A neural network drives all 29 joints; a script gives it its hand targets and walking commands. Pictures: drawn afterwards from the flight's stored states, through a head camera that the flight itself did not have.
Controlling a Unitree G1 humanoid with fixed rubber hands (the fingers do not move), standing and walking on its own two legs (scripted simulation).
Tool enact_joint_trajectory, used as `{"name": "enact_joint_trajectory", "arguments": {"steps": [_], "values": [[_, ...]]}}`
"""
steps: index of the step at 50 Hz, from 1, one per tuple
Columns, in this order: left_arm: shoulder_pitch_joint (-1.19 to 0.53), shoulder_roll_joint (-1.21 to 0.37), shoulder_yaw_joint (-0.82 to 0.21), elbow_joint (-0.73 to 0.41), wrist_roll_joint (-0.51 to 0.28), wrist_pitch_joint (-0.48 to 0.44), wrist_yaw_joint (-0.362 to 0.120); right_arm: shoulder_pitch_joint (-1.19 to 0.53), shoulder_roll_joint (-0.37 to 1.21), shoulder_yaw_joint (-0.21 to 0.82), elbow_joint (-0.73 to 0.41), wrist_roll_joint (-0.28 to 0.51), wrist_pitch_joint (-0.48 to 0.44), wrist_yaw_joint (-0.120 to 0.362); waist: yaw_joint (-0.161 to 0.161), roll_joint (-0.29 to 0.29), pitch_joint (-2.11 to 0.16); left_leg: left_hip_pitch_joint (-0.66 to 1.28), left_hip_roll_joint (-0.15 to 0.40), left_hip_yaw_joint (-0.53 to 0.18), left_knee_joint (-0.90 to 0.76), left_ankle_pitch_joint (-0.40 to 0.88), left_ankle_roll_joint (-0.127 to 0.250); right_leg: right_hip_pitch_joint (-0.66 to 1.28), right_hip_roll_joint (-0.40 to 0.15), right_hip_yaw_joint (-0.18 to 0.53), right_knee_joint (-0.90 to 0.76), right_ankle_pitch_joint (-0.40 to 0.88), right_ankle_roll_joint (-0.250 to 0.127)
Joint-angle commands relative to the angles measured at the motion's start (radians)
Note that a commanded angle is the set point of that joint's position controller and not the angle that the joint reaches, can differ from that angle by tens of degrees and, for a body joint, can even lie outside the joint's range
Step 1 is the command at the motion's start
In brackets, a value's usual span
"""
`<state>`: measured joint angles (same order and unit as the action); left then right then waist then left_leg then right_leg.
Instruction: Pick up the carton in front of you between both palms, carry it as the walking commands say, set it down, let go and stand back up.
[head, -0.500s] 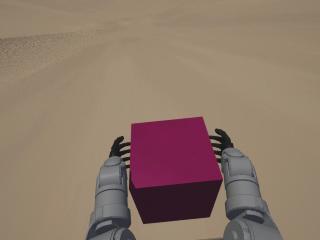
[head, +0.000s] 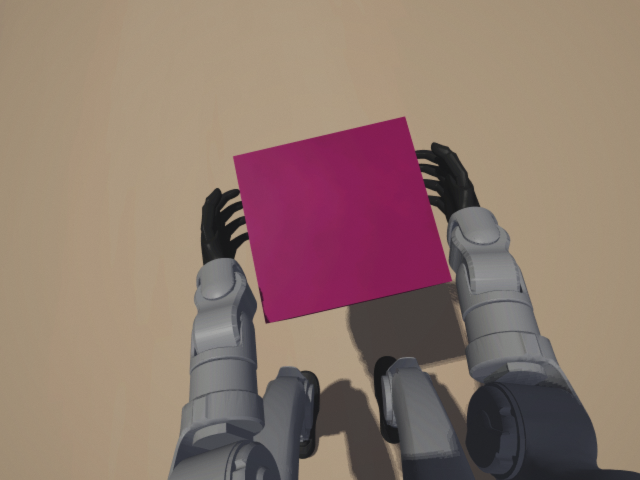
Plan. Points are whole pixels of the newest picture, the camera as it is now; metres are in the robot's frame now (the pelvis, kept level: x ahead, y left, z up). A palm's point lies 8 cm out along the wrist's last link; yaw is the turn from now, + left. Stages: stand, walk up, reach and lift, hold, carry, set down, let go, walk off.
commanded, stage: set down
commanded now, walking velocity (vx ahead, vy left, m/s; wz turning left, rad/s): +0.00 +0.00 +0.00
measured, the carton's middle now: (337, 236) +0.42 +0.01 -0.17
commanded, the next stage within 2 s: none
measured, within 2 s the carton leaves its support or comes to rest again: rests again in 1.90 s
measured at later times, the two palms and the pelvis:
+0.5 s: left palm (240, 253) +0.41 +0.17 -0.22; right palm (416, 206) +0.48 -0.12 -0.23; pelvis -0.02 -0.02 -0.13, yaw +2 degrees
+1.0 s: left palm (256, 258) +0.43 +0.18 -0.38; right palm (392, 206) +0.53 -0.10 -0.38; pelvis -0.05 -0.02 -0.24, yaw +4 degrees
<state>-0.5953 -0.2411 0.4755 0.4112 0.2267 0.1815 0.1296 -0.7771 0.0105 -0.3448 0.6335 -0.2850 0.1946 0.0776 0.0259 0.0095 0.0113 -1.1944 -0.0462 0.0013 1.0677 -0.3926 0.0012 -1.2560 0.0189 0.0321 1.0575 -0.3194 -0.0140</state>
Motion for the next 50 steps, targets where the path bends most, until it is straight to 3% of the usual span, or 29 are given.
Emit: {"name": "enact_joint_trajectory", "arguments": {"steps": [1, 4, 5, 7, 9, 12, 13, 14, 15, 16, 18, 19, 20, 25, 27, 28, 29, 31, 32, 36, 37, 38, 40, 41, 43, 45, 47, 48, 50], "values": [[-0.621, -0.804, -0.578, 0.053, -0.071, 0.017, -0.254, -0.402, 0.924, 0.462, 0.100, 0.063, 0.023, 0.196, 0.025, -0.067, -0.852, 0.161, -0.121, -0.017, -0.008, 0.268, -0.043, 0.462, 0.112, 0.025, 0.023, 0.294, -0.008], [-0.661, -0.791, -0.552, 0.059, -0.075, 0.032, -0.271, -0.418, 0.918, 0.434, 0.137, 0.044, 0.040, 0.193, 0.016, -0.077, -0.858, 0.047, -0.121, -0.007, 0.049, 0.230, -0.044, 0.402, 0.112, 0.025, 0.071, 0.270, -0.007], [-0.685, -0.780, -0.532, 0.065, -0.069, 0.034, -0.276, -0.427, 0.923, 0.416, 0.170, 0.040, 0.046, 0.192, 0.041, -0.070, -0.844, 0.013, -0.124, 0.001, 0.052, 0.227, -0.044, 0.369, 0.115, 0.029, 0.090, 0.267, -0.010], [-0.710, -0.781, -0.513, 0.080, -0.077, 0.041, -0.283, -0.470, 0.917, 0.419, 0.160, 0.039, 0.045, 0.182, 0.024, -0.089, -0.882, -0.038, -0.129, 0.007, 0.103, 0.200, -0.042, 0.335, 0.114, 0.023, 0.126, 0.232, -0.001], [-0.744, -0.754, -0.510, 0.078, -0.085, 0.043, -0.288, -0.491, 0.913, 0.430, 0.158, 0.060, 0.048, 0.169, 0.056, -0.084, -0.918, -0.099, -0.130, 0.021, 0.141, 0.213, -0.048, 0.330, 0.116, 0.035, 0.164, 0.259, 0.000], [-0.804, -0.743, -0.488, 0.093, -0.095, 0.053, -0.289, -0.557, 0.882, 0.423, 0.166, 0.065, 0.052, 0.149, 0.044, -0.102, -0.971, -0.177, -0.132, 0.032, 0.206, 0.170, -0.052, 0.288, 0.118, 0.033, 0.218, 0.221, 0.002], [-0.823, -0.746, -0.499, 0.091, -0.106, 0.053, -0.289, -0.566, 0.888, 0.432, 0.155, 0.077, 0.048, 0.143, 0.057, -0.087, -1.005, -0.191, -0.136, 0.041, 0.226, 0.176, -0.055, 0.283, 0.122, 0.041, 0.232, 0.233, 0.000], [-0.839, -0.723, -0.498, 0.082, -0.115, 0.053, -0.288, -0.603, 0.889, 0.450, 0.152, 0.086, 0.053, 0.136, 0.065, -0.119, -1.030, -0.220, -0.133, 0.037, 0.255, 0.182, -0.051, 0.272, 0.121, 0.040, 0.255, 0.232, 0.008], [-0.863, -0.727, -0.491, 0.102, -0.120, 0.058, -0.288, -0.622, 0.886, 0.455, 0.145, 0.091, 0.055, 0.126, 0.052, -0.122, -1.045, -0.238, -0.133, 0.042, 0.277, 0.172, -0.053, 0.264, 0.122, 0.040, 0.274, 0.231, 0.006], [-0.868, -0.725, -0.487, 0.093, -0.123, 0.059, -0.286, -0.649, 0.884, 0.468, 0.143, 0.103, 0.058, 0.123, 0.074, -0.132, -1.077, -0.270, -0.137, 0.046, 0.294, 0.175, -0.055, 0.270, 0.123, 0.037, 0.300, 0.237, 0.008], [-0.907, -0.721, -0.495, 0.079, -0.134, 0.063, -0.287, -0.684, 0.883, 0.481, 0.131, 0.123, 0.062, 0.112, 0.082, -0.139, -1.134, -0.304, -0.139, 0.054, 0.334, 0.186, -0.056, 0.269, 0.128, 0.038, 0.338, 0.266, 0.007], [-0.930, -0.714, -0.493, 0.080, -0.138, 0.066, -0.285, -0.700, 0.882, 0.488, 0.138, 0.131, 0.067, 0.103, 0.094, -0.099, -1.163, -0.330, -0.137, 0.061, 0.351, 0.173, -0.060, 0.275, 0.124, 0.050, 0.367, 0.263, 0.004], [-0.931, -0.691, -0.477, 0.094, -0.138, 0.071, -0.285, -0.713, 0.874, 0.492, 0.154, 0.129, 0.076, 0.100, 0.100, -0.150, -1.150, -0.373, -0.138, 0.063, 0.370, 0.160, -0.059, 0.261, 0.125, 0.040, 0.377, 0.253, 0.011], [-1.054, -0.674, -0.441, 0.078, -0.149, 0.093, -0.278, -0.823, 0.833, 0.462, 0.174, 0.125, 0.097, 0.090, 0.091, -0.171, -1.185, -0.472, -0.133, 0.079, 0.447, 0.125, -0.063, 0.233, 0.132, 0.038, 0.448, 0.195, 0.011], [-1.075, -0.647, -0.413, 0.110, -0.139, 0.100, -0.277, -0.843, 0.850, 0.464, 0.205, 0.142, 0.102, 0.089, 0.120, -0.180, -1.171, -0.483, -0.130, 0.091, 0.469, 0.110, -0.059, 0.193, 0.134, 0.036, 0.469, 0.174, 0.012], [-1.076, -0.672, -0.395, 0.133, -0.146, 0.104, -0.278, -0.873, 0.825, 0.438, 0.217, 0.139, 0.101, 0.089, 0.112, -0.164, -1.142, -0.524, -0.132, 0.088, 0.483, 0.095, -0.062, 0.177, 0.132, 0.033, 0.484, 0.160, 0.007], [-1.111, -0.642, -0.386, 0.113, -0.138, 0.104, -0.278, -0.894, 0.821, 0.443, 0.242, 0.137, 0.109, 0.091, 0.125, -0.188, -1.140, -0.516, -0.127, 0.087, 0.496, 0.090, -0.058, 0.142, 0.131, 0.028, 0.503, 0.140, 0.014], [-1.149, -0.638, -0.372, 0.119, -0.145, 0.106, -0.270, -0.913, 0.809, 0.423, 0.269, 0.135, 0.111, 0.092, 0.118, -0.191, -1.139, -0.546, -0.126, 0.094, 0.522, 0.081, -0.063, 0.132, 0.132, 0.031, 0.519, 0.116, 0.008], [-1.162, -0.637, -0.366, 0.134, -0.134, 0.111, -0.267, -0.917, 0.783, 0.395, 0.295, 0.123, 0.113, 0.096, 0.117, -0.163, -1.115, -0.571, -0.122, 0.094, 0.525, 0.077, -0.066, 0.096, 0.132, 0.028, 0.548, 0.127, 0.001], [-1.230, -0.609, -0.325, 0.145, -0.134, 0.108, -0.257, -0.965, 0.754, 0.367, 0.349, 0.122, 0.113, 0.098, 0.119, -0.171, -1.085, -0.597, -0.119, 0.103, 0.580, 0.055, -0.065, 0.040, 0.130, 0.038, 0.585, 0.077, -0.005], [-1.235, -0.596, -0.316, 0.150, -0.135, 0.107, -0.255, -0.976, 0.746, 0.370, 0.355, 0.136, 0.110, 0.101, 0.129, -0.173, -1.072, -0.567, -0.117, 0.095, 0.581, 0.054, -0.059, -0.006, 0.130, 0.014, 0.614, 0.082, -0.002], [-1.251, -0.593, -0.320, 0.139, -0.141, 0.106, -0.251, -0.994, 0.732, 0.377, 0.352, 0.138, 0.105, 0.103, 0.116, -0.174, -1.077, -0.571, -0.117, 0.104, 0.598, 0.069, -0.062, -0.009, 0.131, 0.013, 0.617, 0.091, -0.005], [-1.290, -0.566, -0.312, 0.132, -0.149, 0.097, -0.240, -1.044, 0.687, 0.388, 0.357, 0.148, 0.103, 0.100, 0.142, -0.173, -1.083, -0.587, -0.116, 0.110, 0.623, 0.077, -0.066, -0.024, 0.123, 0.021, 0.652, 0.096, -0.007], [-1.311, -0.548, -0.315, 0.144, -0.155, 0.098, -0.233, -1.054, 0.683, 0.388, 0.352, 0.149, 0.100, 0.100, 0.132, -0.194, -1.092, -0.572, -0.113, 0.104, 0.636, 0.076, -0.064, -0.037, 0.122, 0.012, 0.674, 0.108, -0.003], [-1.312, -0.553, -0.318, 0.133, -0.169, 0.090, -0.224, -1.083, 0.656, 0.398, 0.356, 0.172, 0.092, 0.098, 0.146, -0.179, -1.106, -0.551, -0.116, 0.108, 0.658, 0.095, -0.064, -0.045, 0.119, 0.012, 0.706, 0.122, -0.004], [-1.351, -0.537, -0.339, 0.131, -0.196, 0.083, -0.217, -1.112, 0.624, 0.419, 0.362, 0.187, 0.085, 0.097, 0.128, -0.183, -1.110, -0.574, -0.108, 0.110, 0.697, 0.098, -0.068, -0.034, 0.114, 0.017, 0.736, 0.144, -0.007], [-1.390, -0.496, -0.334, 0.116, -0.202, 0.080, -0.207, -1.131, 0.586, 0.423, 0.394, 0.193, 0.088, 0.096, 0.153, -0.164, -1.107, -0.559, -0.106, 0.114, 0.711, 0.103, -0.075, -0.044, 0.110, 0.017, 0.783, 0.147, -0.012], [-1.364, -0.482, -0.320, 0.135, -0.199, 0.078, -0.204, -1.137, 0.597, 0.433, 0.397, 0.205, 0.087, 0.096, 0.169, -0.212, -1.089, -0.583, -0.107, 0.120, 0.727, 0.100, -0.068, -0.052, 0.105, 0.015, 0.781, 0.136, -0.007], [-1.393, -0.499, -0.324, 0.126, -0.220, 0.075, -0.199, -1.133, 0.582, 0.441, 0.403, 0.212, 0.085, 0.099, 0.142, -0.211, -1.091, -0.594, -0.103, 0.113, 0.751, 0.118, -0.072, -0.021, 0.101, 0.021, 0.813, 0.179, -0.011]]}}
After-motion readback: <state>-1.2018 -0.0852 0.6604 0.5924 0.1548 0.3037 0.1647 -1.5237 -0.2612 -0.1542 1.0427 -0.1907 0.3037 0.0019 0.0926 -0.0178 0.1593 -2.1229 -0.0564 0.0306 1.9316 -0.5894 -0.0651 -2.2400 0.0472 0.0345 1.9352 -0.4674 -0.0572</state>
